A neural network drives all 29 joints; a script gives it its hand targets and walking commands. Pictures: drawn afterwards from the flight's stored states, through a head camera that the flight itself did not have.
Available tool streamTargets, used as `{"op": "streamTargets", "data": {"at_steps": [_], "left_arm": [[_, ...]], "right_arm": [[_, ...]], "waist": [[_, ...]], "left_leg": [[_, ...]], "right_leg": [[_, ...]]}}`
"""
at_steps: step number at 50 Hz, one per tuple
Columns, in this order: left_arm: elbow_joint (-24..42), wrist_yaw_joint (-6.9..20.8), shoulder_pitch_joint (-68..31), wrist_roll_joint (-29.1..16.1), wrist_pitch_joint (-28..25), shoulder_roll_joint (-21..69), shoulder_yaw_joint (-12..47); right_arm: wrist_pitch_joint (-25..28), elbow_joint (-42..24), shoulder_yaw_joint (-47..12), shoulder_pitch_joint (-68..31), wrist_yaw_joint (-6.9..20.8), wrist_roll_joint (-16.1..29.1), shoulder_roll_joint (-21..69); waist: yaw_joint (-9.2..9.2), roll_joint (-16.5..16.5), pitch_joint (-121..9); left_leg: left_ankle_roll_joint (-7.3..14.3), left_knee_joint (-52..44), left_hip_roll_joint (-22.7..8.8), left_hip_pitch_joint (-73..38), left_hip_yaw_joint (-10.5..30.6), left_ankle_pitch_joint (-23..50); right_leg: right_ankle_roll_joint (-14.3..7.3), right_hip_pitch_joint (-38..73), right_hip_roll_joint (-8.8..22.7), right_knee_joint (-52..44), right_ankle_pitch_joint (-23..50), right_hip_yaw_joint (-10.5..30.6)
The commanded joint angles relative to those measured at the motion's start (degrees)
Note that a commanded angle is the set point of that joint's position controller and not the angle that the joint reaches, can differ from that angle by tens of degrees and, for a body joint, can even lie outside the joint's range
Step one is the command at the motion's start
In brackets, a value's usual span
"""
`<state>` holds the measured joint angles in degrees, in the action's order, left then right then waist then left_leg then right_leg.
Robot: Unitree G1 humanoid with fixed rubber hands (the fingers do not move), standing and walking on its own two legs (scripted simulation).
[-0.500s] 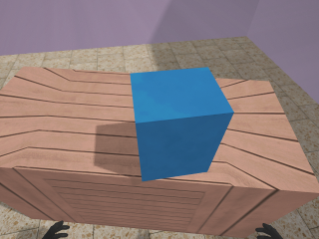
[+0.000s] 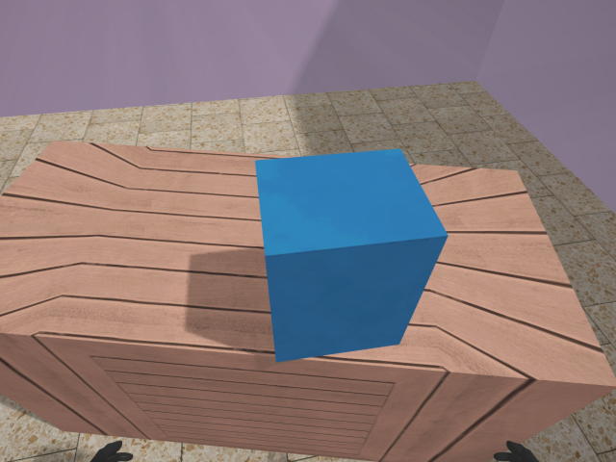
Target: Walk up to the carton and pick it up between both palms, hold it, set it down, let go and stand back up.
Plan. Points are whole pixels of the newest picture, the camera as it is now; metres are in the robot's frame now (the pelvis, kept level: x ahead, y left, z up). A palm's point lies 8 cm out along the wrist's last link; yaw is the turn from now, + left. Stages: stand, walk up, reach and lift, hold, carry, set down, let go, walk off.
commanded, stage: stand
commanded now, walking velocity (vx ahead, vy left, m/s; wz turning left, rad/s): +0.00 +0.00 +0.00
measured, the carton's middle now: (334, 261) +0.40 -0.02 +0.03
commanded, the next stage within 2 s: walk up in 0.80 s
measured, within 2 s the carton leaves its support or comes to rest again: neither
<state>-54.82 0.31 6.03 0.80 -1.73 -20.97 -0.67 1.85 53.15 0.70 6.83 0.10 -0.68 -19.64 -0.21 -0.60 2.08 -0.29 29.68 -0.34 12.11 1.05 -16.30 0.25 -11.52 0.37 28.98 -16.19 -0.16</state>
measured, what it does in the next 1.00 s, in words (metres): stands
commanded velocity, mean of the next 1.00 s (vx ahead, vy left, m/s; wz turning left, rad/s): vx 0.00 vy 0.00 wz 0.00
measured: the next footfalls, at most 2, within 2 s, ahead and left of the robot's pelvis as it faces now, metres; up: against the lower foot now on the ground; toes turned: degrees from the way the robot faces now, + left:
none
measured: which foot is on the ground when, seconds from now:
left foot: down 0.00-1.00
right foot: down 0.00-1.00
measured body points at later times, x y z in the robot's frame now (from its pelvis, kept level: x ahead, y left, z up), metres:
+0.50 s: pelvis +0.00 +0.00 +0.01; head +0.00 +0.00 +0.46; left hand +0.10 +0.31 -0.11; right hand +0.10 -0.30 -0.11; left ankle +0.00 +0.12 -0.74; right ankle -0.01 -0.12 -0.74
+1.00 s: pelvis +0.00 +0.00 +0.01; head +0.00 +0.00 +0.46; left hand +0.09 +0.31 -0.11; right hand +0.09 -0.31 -0.11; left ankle +0.00 +0.12 -0.74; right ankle -0.01 -0.12 -0.74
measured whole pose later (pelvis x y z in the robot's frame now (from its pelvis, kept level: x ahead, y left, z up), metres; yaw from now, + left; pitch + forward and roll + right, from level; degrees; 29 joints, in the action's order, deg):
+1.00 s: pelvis +0.00 +0.00 +0.01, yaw +0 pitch -2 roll +0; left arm -62.6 0.1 5.4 0.8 -1.2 -21.7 -0.5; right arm 0.9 61.6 0.8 6.1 0.1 -0.8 -20.5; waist 0.0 -0.3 2.3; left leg -0.5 19.6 -0.5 6.8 0.8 -10.8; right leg 0.3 -6.4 0.3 19.0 -10.7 0.1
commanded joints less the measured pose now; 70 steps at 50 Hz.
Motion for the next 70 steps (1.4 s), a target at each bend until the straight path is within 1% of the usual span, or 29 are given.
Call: {"op": "streamTargets", "data": {"at_steps": [1,5,7,10,11,12,15,19,22,23,24,26,27,29,31,36,39,43,45,46,49,50,52,55,59,61,63,67,70], "left_arm": [[2.3,-0.5,-3.1,-0.1,-1.1,-9.8,-2.3],[0.4,-0.6,-3.6,-0.2,-1.0,-10.1,-2.2],[-0.3,-0.6,-3.8,-0.1,-0.9,-10.3,-2.1],[-1.3,-0.7,-4.1,-0.2,-0.8,-10.0,-2.0],[-1.7,-0.7,-4.1,-0.1,-0.8,-10.2,-1.9],[-1.9,-0.7,-4.1,-0.1,-0.8,-10.4,-2.0],[-2.5,-0.7,-4.4,-0.1,-0.7,-10.3,-1.9],[-3.4,-0.7,-4.0,-0.1,-0.6,-10.5,-1.8],[-3.6,-0.7,-4.6,0.0,-0.6,-10.7,-1.9],[-3.8,-0.7,-4.2,0.0,-0.6,-10.6,-1.9],[-3.9,-0.6,-4.0,0.0,-0.5,-10.7,-1.9],[-4.1,-0.7,-4.2,0.0,-0.6,-10.4,-1.8],[-4.1,-0.7,-3.8,-0.1,-0.6,-10.7,-1.8],[-4.4,-0.7,-3.9,0.0,-0.5,-10.8,-1.8],[-4.4,-0.7,-3.8,0.0,-0.5,-10.9,-1.9],[-4.6,-0.7,-3.7,-0.1,-0.4,-10.7,-1.8],[-4.6,-0.7,-3.6,0.0,-0.4,-10.6,-1.9],[-4.6,-0.7,-3.5,-0.1,-0.4,-10.9,-1.9],[-4.6,-0.7,-3.6,0.0,-0.3,-10.7,-1.9],[-4.6,-0.6,-3.7,0.0,-0.4,-10.9,-2.0],[-4.7,-0.7,-3.1,-0.1,-0.3,-11.0,-2.0],[-4.5,-1.0,-1.9,0.2,-1.1,-11.5,-1.7],[-4.0,-1.3,-2.0,0.3,-1.4,-12.4,-1.8],[-3.1,-1.5,-2.1,0.3,-1.5,-12.1,-1.7],[-2.5,-1.6,-1.1,0.1,-1.5,-11.9,-1.6],[-2.4,-1.7,-0.8,0.0,-1.5,-11.9,-1.5],[-2.2,-1.8,-0.6,0.1,-1.3,-12.0,-1.5],[-1.9,-2.1,0.0,0.1,-1.1,-12.2,-1.5],[-1.8,-2.2,0.0,0.1,-1.0,-12.1,-1.5]], "right_arm": [[1.2,-2.1,2.4,-2.7,-0.5,0.2,-10.5],[1.1,-0.3,2.3,-3.4,-0.6,0.1,-10.8],[1.0,0.5,2.3,-3.6,-0.6,0.2,-10.8],[0.8,1.5,2.3,-4.2,-0.6,0.1,-11.2],[0.8,1.7,2.2,-3.9,-0.6,0.2,-10.7],[0.7,2.3,2.2,-3.7,-0.6,0.2,-11.0],[0.7,2.8,2.2,-4.1,-0.7,0.1,-11.0],[0.6,3.7,2.1,-4.1,-0.6,0.1,-11.2],[0.6,3.9,2.2,-4.3,-0.7,0.1,-11.1],[0.5,4.2,2.2,-4.2,-0.6,0.0,-11.4],[0.5,4.4,2.2,-3.7,-0.6,0.1,-11.3],[0.5,4.6,2.2,-3.7,-0.6,0.2,-11.3],[0.5,4.7,2.1,-3.8,-0.6,0.1,-11.2],[0.4,4.8,2.1,-3.7,-0.6,0.0,-11.0],[0.4,5.0,2.2,-3.6,-0.6,0.1,-11.5],[0.3,5.2,2.1,-3.5,-0.7,0.0,-11.5],[0.3,5.3,2.1,-3.3,-0.7,0.1,-11.7],[0.3,5.3,2.0,-3.1,-0.7,0.2,-11.4],[0.3,5.3,2.0,-3.2,-0.6,0.2,-11.3],[0.3,5.4,2.0,-3.3,-0.7,0.1,-11.3],[0.3,5.5,2.0,-3.0,-0.7,0.2,-11.7],[-0.8,5.2,2.6,-2.8,-0.2,-0.9,-12.5],[-1.4,4.8,2.6,-2.0,0.2,-0.9,-11.6],[-1.5,4.2,2.8,-1.8,0.5,-0.8,-11.8],[-1.4,3.4,3.2,-1.9,0.6,-0.7,-12.4],[-1.4,3.0,3.2,-2.2,0.6,-0.6,-12.5],[-1.5,2.6,3.3,-2.2,0.5,-0.6,-12.6],[-1.8,2.0,3.7,-2.5,0.5,-0.4,-12.9],[-1.9,1.6,3.8,-2.6,0.5,-0.5,-12.9]], "waist": [[0.12,0.9,-4.9],[0.0,1.3,-5.0],[0.03,0.5,-4.7],[-0.02,1.1,-4.8],[0.24,0.9,-4.7],[0.05,0.6,-4.4],[0.25,0.7,-4.4],[0.0,1.1,-4.1],[0.36,0.4,-3.6],[0.1,0.7,-3.9],[0.32,1.0,-3.4],[0.37,0.7,-3.3],[0.03,1.0,-3.8],[0.28,0.9,-3.4],[0.1,0.3,-3.6],[0.34,1.2,-3.1],[0.18,0.6,-3.2],[0.25,0.5,-3.3],[0.41,1.2,-3.3],[0.16,0.7,-3.0],[0.19,0.9,-3.9],[-0.07,1.3,-2.5],[0.56,-0.8,-2.3],[0.65,-1.5,-2.3],[0.39,0.6,-3.5],[0.08,0.8,-4.0],[0.1,0.6,-3.3],[0.12,1.6,-3.8],[0.23,1.7,-3.6]], "left_leg": [[2.7,-6.3,-5.3,-2.5,4.9,13.6],[2.4,-8.0,-5.7,-3.7,4.9,14.1],[2.4,-8.7,-5.8,-4.1,5.0,14.1],[2.2,-9.6,-5.9,-4.8,4.9,14.1],[2.1,-9.9,-5.9,-5.1,4.9,13.9],[2.1,-10.2,-6.0,-4.9,5.1,13.9],[2.0,-10.9,-6.1,-5.1,4.9,13.5],[2.0,-11.6,-6.2,-5.4,5.0,13.3],[1.9,-12.2,-6.2,-5.3,5.0,12.0],[1.9,-12.2,-6.2,-5.4,5.0,11.8],[1.9,-12.3,-6.1,-5.2,4.9,11.5],[1.8,-12.6,-6.2,-5.2,5.1,11.7],[1.9,-12.6,-6.2,-5.5,5.0,11.8],[2.0,-12.5,-6.3,-5.6,5.0,12.0],[2.0,-12.9,-6.3,-5.4,5.0,11.9],[2.0,-13.1,-6.4,-5.1,5.0,11.5],[1.8,-13.1,-6.3,-5.4,4.9,11.6],[2.0,-13.1,-6.5,-5.5,5.0,11.8],[1.9,-13.3,-6.4,-5.5,4.9,11.6],[1.9,-13.2,-6.4,-5.5,4.8,11.7],[1.9,-13.3,-6.5,-5.9,4.8,12.6],[1.8,-11.6,-4.4,-4.8,3.3,6.8],[2.0,-10.9,-4.2,-5.1,3.4,4.7],[2.3,-10.7,-4.6,-5.6,3.8,5.8],[2.6,-10.5,-5.4,-5.8,3.8,10.1],[2.7,-10.4,-5.7,-5.8,3.9,11.7],[2.7,-10.3,-5.7,-5.5,3.8,12.4],[2.8,-10.2,-6.1,-5.9,3.7,12.6],[3.0,-10.0,-6.2,-6.1,3.6,12.9]], "right_leg": [[-2.9,2.3,5.7,-6.0,13.3,5.6],[-2.7,3.6,6.0,-7.6,14.0,5.5],[-2.5,4.0,6.1,-8.3,14.2,5.5],[-2.4,4.3,6.3,-9.2,14.0,5.6],[-2.5,4.3,6.3,-9.5,13.9,5.7],[-2.4,4.5,6.3,-9.7,13.6,5.5],[-2.3,4.8,6.4,-10.3,13.6,5.6],[-2.3,5.0,6.6,-10.9,13.1,5.7],[-2.1,4.6,6.5,-11.5,12.1,5.6],[-2.2,4.8,6.6,-11.7,12.0,5.7],[-2.2,4.8,6.6,-11.9,12.1,5.8],[-2.2,4.7,6.6,-11.9,12.0,5.7],[-2.1,5.0,6.7,-11.9,12.0,5.8],[-2.2,4.8,6.8,-12.3,12.2,5.9],[-2.1,5.2,6.8,-12.3,12.1,5.7],[-2.1,5.2,6.8,-12.7,12.1,5.9],[-2.1,5.1,6.8,-12.7,12.1,5.8],[-2.1,5.4,6.9,-12.8,12.6,5.9],[-2.2,5.2,7.0,-12.9,12.4,6.1],[-2.1,5.1,6.8,-12.8,12.1,6.1],[-2.1,5.9,6.9,-12.9,13.0,5.9],[-2.5,4.2,7.3,-13.4,10.7,7.7],[-3.6,2.5,8.4,-13.6,8.9,9.0],[-3.4,1.2,7.5,-12.6,9.7,8.4],[-3.0,2.6,6.4,-9.7,14.1,7.2],[-2.9,3.6,6.1,-8.7,16.1,6.8],[-2.9,3.5,6.0,-8.0,17.2,6.7],[-2.9,3.6,5.8,-6.9,17.7,6.5],[-2.9,3.3,5.6,-6.3,18.0,6.5]]}}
